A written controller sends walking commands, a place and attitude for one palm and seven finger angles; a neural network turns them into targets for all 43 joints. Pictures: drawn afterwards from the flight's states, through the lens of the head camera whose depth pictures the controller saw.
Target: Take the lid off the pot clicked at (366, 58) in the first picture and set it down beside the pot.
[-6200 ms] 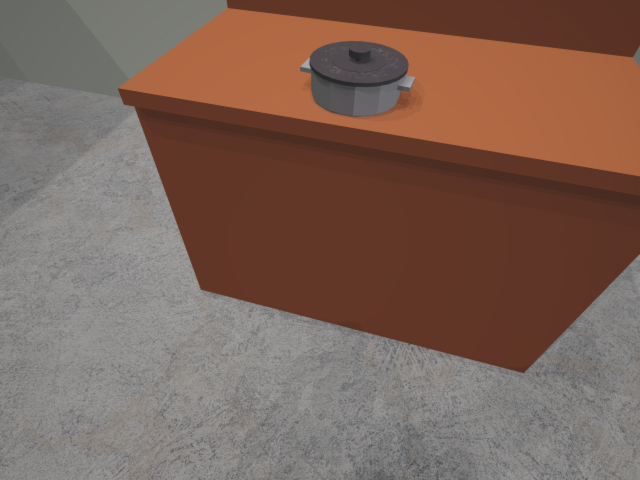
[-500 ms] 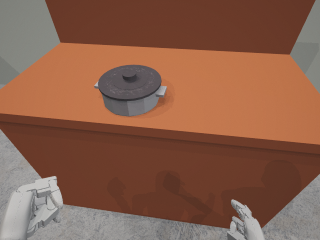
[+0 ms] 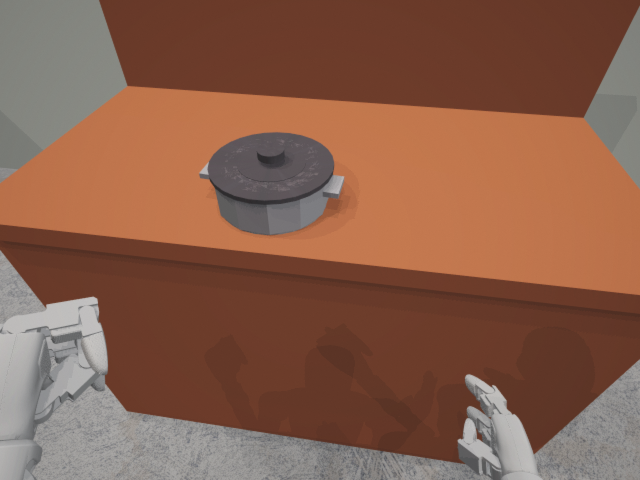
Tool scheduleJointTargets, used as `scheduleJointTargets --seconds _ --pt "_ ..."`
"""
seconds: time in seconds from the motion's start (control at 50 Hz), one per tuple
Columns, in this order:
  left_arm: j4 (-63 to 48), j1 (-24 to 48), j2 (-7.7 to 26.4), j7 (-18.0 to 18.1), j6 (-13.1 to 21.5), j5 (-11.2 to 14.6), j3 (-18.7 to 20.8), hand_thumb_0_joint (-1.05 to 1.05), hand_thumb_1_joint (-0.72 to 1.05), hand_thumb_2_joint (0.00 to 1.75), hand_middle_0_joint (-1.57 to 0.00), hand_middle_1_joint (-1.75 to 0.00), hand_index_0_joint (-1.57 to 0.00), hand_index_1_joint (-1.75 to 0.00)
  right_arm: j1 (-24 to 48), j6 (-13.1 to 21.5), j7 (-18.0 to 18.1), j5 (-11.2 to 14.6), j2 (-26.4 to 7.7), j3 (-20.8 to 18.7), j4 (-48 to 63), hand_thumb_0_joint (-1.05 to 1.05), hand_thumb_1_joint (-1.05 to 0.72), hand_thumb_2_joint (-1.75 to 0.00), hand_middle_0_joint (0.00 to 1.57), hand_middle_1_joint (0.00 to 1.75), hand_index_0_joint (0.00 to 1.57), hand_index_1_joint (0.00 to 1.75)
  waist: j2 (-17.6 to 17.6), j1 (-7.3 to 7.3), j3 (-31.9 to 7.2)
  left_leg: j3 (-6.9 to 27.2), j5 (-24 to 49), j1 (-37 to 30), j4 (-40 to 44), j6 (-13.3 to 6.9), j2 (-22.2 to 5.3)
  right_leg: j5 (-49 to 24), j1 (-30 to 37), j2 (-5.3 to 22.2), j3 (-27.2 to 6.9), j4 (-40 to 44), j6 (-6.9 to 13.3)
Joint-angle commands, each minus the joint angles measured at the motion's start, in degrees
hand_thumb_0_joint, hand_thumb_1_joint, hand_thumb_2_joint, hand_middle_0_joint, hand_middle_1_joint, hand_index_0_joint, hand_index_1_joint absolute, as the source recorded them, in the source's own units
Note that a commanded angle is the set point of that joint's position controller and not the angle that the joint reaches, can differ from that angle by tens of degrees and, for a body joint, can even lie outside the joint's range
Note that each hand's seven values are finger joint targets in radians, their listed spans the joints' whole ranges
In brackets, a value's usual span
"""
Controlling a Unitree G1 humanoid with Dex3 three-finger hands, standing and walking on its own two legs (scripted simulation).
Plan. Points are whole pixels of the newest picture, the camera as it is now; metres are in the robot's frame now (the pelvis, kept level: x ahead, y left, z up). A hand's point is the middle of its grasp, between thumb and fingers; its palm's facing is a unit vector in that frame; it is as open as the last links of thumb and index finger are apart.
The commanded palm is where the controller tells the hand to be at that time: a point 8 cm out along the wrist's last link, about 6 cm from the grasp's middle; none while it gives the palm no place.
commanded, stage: raise the hand higher, near the body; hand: left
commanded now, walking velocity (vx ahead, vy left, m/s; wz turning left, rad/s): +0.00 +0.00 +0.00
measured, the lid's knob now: (270, 153) +0.55 +0.17 +0.15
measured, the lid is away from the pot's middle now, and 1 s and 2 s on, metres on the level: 0.00 0.00 0.00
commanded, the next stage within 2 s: reach forward and open the fingers in 0.26 s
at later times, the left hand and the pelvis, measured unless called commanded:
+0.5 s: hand (88, 301) +0.19 +0.24 +0.21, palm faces +0.47 -0.47 -0.74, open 3.0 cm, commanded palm +0.14 +0.26 +0.23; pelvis -0.01 +0.00 +0.00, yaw +0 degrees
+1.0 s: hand (98, 284) +0.22 +0.25 +0.20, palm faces +0.05 -0.03 -1.00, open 5.3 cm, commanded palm +0.18 +0.25 +0.25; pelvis -0.03 -0.01 +0.00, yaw +2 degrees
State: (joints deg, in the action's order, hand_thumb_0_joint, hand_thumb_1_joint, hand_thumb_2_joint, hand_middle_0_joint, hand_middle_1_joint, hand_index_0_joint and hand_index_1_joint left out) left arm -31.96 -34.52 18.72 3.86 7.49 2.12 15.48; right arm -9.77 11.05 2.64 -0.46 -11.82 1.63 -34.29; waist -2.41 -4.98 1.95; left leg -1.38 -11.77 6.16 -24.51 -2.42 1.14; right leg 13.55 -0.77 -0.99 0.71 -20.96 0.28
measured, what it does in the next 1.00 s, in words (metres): stands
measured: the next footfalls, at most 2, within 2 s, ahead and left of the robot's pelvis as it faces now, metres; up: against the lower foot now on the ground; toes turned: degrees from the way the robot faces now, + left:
none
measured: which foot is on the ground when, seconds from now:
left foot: down 0.00-1.00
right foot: down 0.00-1.00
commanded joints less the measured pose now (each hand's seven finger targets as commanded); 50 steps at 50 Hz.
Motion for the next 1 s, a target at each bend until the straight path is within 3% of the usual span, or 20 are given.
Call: scheduleJointTargets --seconds 0.0,0.08,0.12,0.2,0.28,0.34,0.36,0.38,0.4,0.44,0.5,0.54,0.6,0.72,0.78,0.8,0.86,0.88,0.92,0.98 --pt "-12.0 4.7 8.3 0.9 3.3 0.7 6.5 0.00 0.90 0.90 -1.30 -1.50 -1.30 -1.50 7.7 2.7 0.2 0.1 -5.7 -1.8 9.2 0.00 -0.90 -0.90 0.20 0.30 0.20 0.30 -2.1 0.18 -0.8 3.4 6.7 -4.0 4.8 1.6 -2.3 -5.2 -8.0 -0.5 -0.2 4.4 1.2" --pt "-14.0 8.6 9.6 0.9 3.7 1.0 7.8 0.00 0.90 0.90 -1.30 -1.50 -1.30 -1.50 7.7 2.7 0.1 0.0 -6.3 -1.6 9.1 0.00 -0.90 -0.90 0.20 0.30 0.20 0.30 -3.1 0.03 -1.3 3.7 5.5 -4.8 5.0 1.7 -2.4 -4.3 -8.0 -0.8 -0.7 5.0 1.2" --pt "-12.5 8.4 9.4 1.0 3.9 1.2 8.2 0.00 0.90 0.90 -1.30 -1.50 -1.30 -1.50 7.8 2.5 0.2 -0.1 -6.0 -1.7 8.9 0.00 -0.90 -0.90 0.20 0.30 0.20 0.30 -0.3 -0.03 -1.6 3.6 5.2 -4.9 5.1 1.5 -2.6 -3.8 -7.8 -0.4 -0.6 5.2 1.1" --pt "-13.7 11.9 9.4 0.9 4.5 1.3 8.5 0.00 0.90 0.90 -1.30 -1.50 -1.30 -1.50 8.0 2.4 -0.1 -0.2 -6.1 -1.5 8.2 0.00 -0.90 -0.90 0.20 0.30 0.20 0.30 -3.5 0.20 -2.1 3.4 5.8 -5.2 5.1 1.7 -2.4 -4.4 -7.4 -0.3 -0.7 5.3 1.3" --pt "-12.6 13.3 11.3 1.3 4.8 1.7 11.1 0.00 0.90 0.90 -1.30 -1.50 -1.30 -1.50 8.2 2.4 0.1 -0.2 -6.4 -1.8 7.8 0.00 -0.90 -0.90 0.20 0.30 0.20 0.30 -1.1 -0.29 -1.7 3.5 4.6 -5.5 5.5 1.6 -2.5 -3.1 -7.8 -0.7 -0.8 6.2 1.2" --pt "-13.0 15.8 10.9 1.2 5.5 1.8 10.7 0.00 0.90 0.90 -1.30 -1.50 -1.30 -1.50 8.1 2.2 0.2 -0.3 -6.3 -1.7 7.1 0.00 -0.90 -0.90 0.20 0.30 0.20 0.30 -3.1 -0.14 -2.5 3.1 5.2 -5.9 5.4 1.6 -2.5 -3.8 -7.4 -0.1 -0.9 6.1 1.2" --pt "-14.6 18.8 20.4 3.2 -1.1 -18.1 7.2 0.00 0.87 0.92 -1.29 -1.46 -1.29 -1.46 11.1 -1.3 -0.5 -1.8 -10.1 -1.0 8.7 0.00 -0.90 -0.90 0.20 0.30 0.20 0.30 -6.5 -0.77 -1.6 2.1 4.8 3.3 4.6 2.4 -1.2 -4.3 -9.8 -0.3 1.0 -0.4 0.7" --pt "-17.9 20.6 17.0 4.3 -4.5 -18.1 6.9 0.00 0.85 0.94 -1.29 -1.43 -1.29 -1.43 12.7 -2.8 -1.4 -0.7 -8.0 -1.2 11.5 0.00 -0.90 -0.90 0.20 0.30 0.20 0.30 -8.3 -0.79 -0.9 1.8 5.1 5.4 4.5 2.6 -1.1 -3.8 -9.2 -0.3 2.2 -1.8 1.2" --pt "-16.1 19.6 18.3 5.0 -7.2 -23.1 7.2 0.00 0.82 0.96 -1.28 -1.39 -1.28 -1.39 12.1 -4.3 -1.7 -0.7 -8.2 -1.8 10.9 0.00 -0.90 -0.90 0.20 0.30 0.20 0.30 -9.6 -2.06 -2.7 1.6 3.3 5.9 4.6 2.8 -1.2 -2.2 -9.2 -0.3 2.1 -3.1 1.5" --pt "-16.7 15.2 21.5 5.3 -11.8 -29.3 7.9 0.00 0.77 1.00 -1.27 -1.32 -1.27 -1.32 12.8 -7.7 -2.4 -0.3 -9.2 -2.1 12.6 0.00 -0.90 -0.90 0.20 0.30 0.20 0.30 -6.7 -3.34 -7.2 0.8 4.9 5.8 2.7 2.2 -0.7 -2.6 -8.1 -0.6 1.1 -4.0 1.5" --pt "-16.3 21.0 24.3 3.4 -16.6 -36.5 5.9 0.00 0.69 1.07 -1.26 -1.22 -1.26 -1.22 15.8 -11.3 -3.0 0.8 -9.4 -1.8 13.5 0.00 -0.90 -0.90 0.20 0.30 0.20 0.30 -1.4 -2.19 -10.3 0.7 6.0 5.6 0.2 1.7 0.0 -2.2 -9.5 -0.6 -0.1 -4.4 1.2" --pt "-10.3 22.5 25.5 1.3 -18.2 -40.1 4.7 0.00 0.64 1.11 -1.24 -1.15 -1.24 -1.15 15.8 -12.3 -2.7 1.3 -9.6 -2.0 12.1 0.00 -0.90 -0.90 0.20 0.30 0.20 0.30 1.3 -1.80 -9.2 1.3 5.8 4.7 -0.1 1.1 0.1 -1.7 -11.4 -0.5 -0.1 -3.8 0.8" --pt "-9.1 29.6 27.7 -3.0 -19.2 -42.0 2.7 0.00 0.54 1.17 -1.22 -1.04 -1.22 -1.04 17.2 -12.6 -2.6 2.1 -9.5 -1.5 11.6 0.00 -0.90 -0.90 0.20 0.30 0.20 0.30 0.9 -1.41 -11.3 2.0 6.0 3.1 0.3 0.9 0.3 -2.6 -10.4 -0.2 0.2 -3.6 0.5" --pt "-2.5 41.5 31.1 -11.0 -19.5 -43.8 0.0 0.00 0.33 1.30 -1.17 -0.83 -1.17 -0.83 17.9 -11.9 -1.3 2.3 -9.0 -0.5 9.5 0.00 -0.90 -0.90 0.20 0.30 0.20 0.30 0.3 -0.61 -9.8 2.7 6.7 0.9 1.5 0.5 0.6 -3.5 -10.0 -0.2 0.5 -1.7 0.2" --pt "-1.1 41.9 33.2 -14.6 -19.6 -43.9 1.3 0.00 0.22 1.36 -1.14 -0.72 -1.14 -0.72 19.2 -11.5 -1.5 2.7 -9.0 -0.1 10.5 0.00 -0.90 -0.90 0.20 0.30 0.20 0.30 -3.0 -1.06 -9.2 3.0 7.5 0.5 1.8 0.6 0.7 -4.6 -9.1 -0.8 -0.1 -0.8 0.6" --pt "-0.8 46.0 34.2 -16.0 -19.1 -44.9 0.4 0.00 0.18 1.38 -1.13 -0.68 -1.13 -0.68 18.6 -11.7 -1.5 2.2 -9.0 0.2 9.3 0.00 -0.90 -0.90 0.20 0.30 0.20 0.30 -2.7 -0.95 -10.8 2.6 8.0 0.6 2.2 0.6 0.9 -4.7 -7.9 -0.1 0.3 -1.1 0.5" --pt "3.8 48.9 34.4 -18.9 -18.5 -44.9 -0.8 0.00 0.07 1.45 -1.09 -0.58 -1.09 -0.58 18.1 -11.8 -1.3 2.2 -9.1 0.3 9.3 0.00 -0.90 -0.90 0.20 0.30 0.20 0.30 -1.7 -0.70 -8.0 2.4 5.2 1.4 3.0 0.5 0.9 -2.0 -9.7 -0.3 0.5 0.3 0.2" --pt "3.9 47.8 34.4 -19.6 -18.7 -44.8 -0.2 0.00 0.03 1.47 -1.08 -0.54 -1.08 -0.54 19.0 -11.6 -1.7 2.6 -9.2 0.3 10.2 0.00 -0.90 -0.90 0.20 0.30 0.20 0.30 -3.5 -0.51 -8.7 2.6 5.5 0.9 2.8 0.7 0.7 -2.0 -9.6 -1.1 0.0 0.4 0.6" --pt "4.6 52.4 36.5 -21.4 -17.5 -45.1 -0.1 0.00 -0.04 1.51 -1.06 -0.47 -1.06 -0.47 18.3 -11.7 -1.6 2.2 -9.2 0.5 9.8 0.00 -0.90 -0.90 0.20 0.30 0.20 0.30 -1.3 -0.80 -10.4 2.1 5.9 0.8 2.7 0.4 1.2 -2.2 -8.5 -0.3 0.3 0.4 0.3" --pt "6.6 52.5 35.2 -23.5 -17.4 -44.6 -1.1 0.00 -0.15 1.57 -1.02 -0.36 -1.02 -0.36 18.4 -11.5 -1.9 2.7 -9.4 0.2 10.6 0.00 -0.90 -0.90 0.20 0.30 0.20 0.30 -4.0 -0.24 -10.5 2.3 5.7 0.4 2.6 0.4 1.1 -1.8 -9.5 -0.9 0.1 0.8 0.5"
